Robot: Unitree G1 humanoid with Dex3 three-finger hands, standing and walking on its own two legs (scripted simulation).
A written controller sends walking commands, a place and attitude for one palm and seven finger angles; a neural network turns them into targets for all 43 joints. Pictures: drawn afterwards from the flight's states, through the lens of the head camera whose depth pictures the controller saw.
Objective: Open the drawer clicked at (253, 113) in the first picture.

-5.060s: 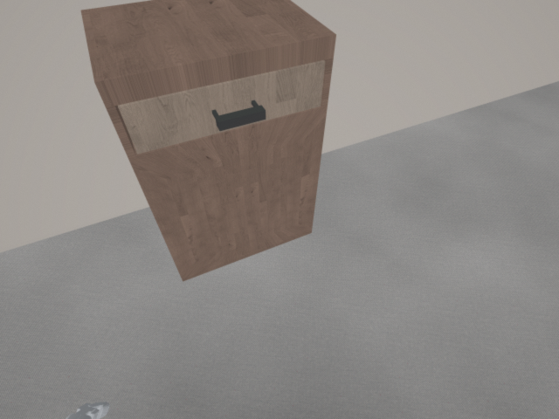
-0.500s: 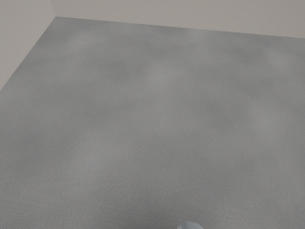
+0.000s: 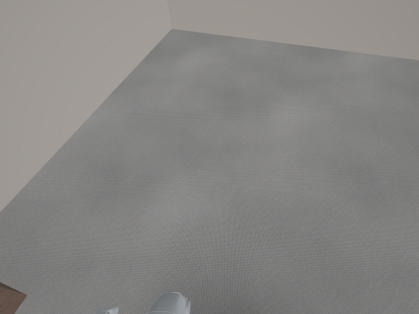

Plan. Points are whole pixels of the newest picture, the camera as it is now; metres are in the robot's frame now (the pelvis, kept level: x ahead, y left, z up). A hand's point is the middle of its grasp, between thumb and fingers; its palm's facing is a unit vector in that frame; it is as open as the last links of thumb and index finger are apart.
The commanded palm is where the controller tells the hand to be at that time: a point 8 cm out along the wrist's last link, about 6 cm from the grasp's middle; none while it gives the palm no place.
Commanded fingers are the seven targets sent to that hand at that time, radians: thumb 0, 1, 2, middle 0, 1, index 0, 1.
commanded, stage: turn to face it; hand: left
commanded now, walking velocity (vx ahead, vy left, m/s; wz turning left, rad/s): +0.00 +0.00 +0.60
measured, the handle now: out of the picture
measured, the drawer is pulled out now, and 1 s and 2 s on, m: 0.00 0.00 0.00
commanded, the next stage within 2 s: take the last steps up to it in 1.84 s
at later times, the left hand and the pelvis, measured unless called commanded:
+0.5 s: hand out of the picture +0.04 +0.30 -0.17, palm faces +0.34 -0.90 -0.25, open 7.3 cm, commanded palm none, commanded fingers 0.00 0.90 0.90 -0.20 -0.30 -0.20 -0.30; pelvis +0.02 +0.06 +0.00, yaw +18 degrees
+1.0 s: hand out of the picture -0.02 +0.24 -0.16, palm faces +0.58 -0.77 -0.27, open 7.3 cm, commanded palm none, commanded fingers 0.00 0.90 0.90 -0.20 -0.30 -0.20 -0.30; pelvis +0.04 +0.03 +0.00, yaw +37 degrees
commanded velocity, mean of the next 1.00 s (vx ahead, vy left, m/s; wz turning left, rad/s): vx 0.00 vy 0.00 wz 0.60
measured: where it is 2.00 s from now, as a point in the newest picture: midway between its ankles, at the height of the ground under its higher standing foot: outside the picture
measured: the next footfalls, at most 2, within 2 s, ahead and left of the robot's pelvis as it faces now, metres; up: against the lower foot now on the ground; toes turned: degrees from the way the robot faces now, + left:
left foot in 0.22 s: +0.03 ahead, +0.15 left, +0.00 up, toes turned +15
right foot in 0.70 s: +0.13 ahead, -0.06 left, +0.00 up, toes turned +24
